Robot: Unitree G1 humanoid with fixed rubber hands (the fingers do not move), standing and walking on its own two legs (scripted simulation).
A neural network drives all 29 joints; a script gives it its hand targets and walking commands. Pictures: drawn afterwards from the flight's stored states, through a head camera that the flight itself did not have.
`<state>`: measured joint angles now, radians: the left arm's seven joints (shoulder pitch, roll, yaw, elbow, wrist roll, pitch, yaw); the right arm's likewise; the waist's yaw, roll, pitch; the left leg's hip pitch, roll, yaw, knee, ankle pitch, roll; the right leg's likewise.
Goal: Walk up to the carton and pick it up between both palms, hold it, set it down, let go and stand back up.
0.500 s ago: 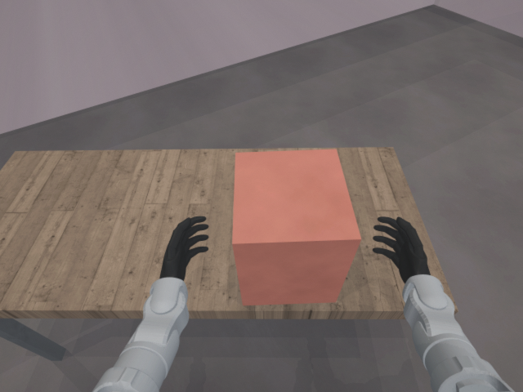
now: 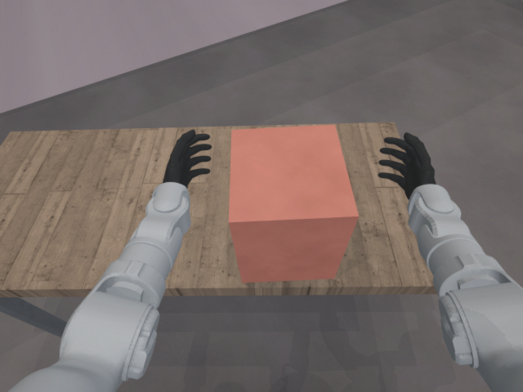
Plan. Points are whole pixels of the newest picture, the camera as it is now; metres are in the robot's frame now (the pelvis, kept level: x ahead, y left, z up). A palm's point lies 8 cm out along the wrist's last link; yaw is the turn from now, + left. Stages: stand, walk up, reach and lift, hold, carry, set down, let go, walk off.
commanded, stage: reach and lift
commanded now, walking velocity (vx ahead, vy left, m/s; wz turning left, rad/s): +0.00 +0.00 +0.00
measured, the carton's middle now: (285, 208) +0.46 -0.02 -0.07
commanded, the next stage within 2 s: none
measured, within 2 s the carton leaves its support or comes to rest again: neither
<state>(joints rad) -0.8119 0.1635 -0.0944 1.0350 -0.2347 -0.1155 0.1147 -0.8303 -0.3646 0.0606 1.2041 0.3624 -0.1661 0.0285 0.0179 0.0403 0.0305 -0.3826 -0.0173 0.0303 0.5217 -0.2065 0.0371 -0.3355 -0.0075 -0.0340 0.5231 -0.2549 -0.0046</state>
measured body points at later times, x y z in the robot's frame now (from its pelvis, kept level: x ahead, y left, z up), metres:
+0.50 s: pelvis +0.00 +0.00 +0.00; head +0.05 +0.00 +0.44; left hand +0.44 +0.17 +0.08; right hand +0.45 -0.22 +0.09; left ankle +0.04 +0.10 -0.73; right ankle +0.01 -0.12 -0.73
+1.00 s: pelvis -0.01 -0.02 -0.08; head +0.15 -0.03 +0.34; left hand +0.49 +0.12 -0.05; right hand +0.48 -0.23 -0.04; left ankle +0.03 +0.10 -0.73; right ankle +0.01 -0.12 -0.73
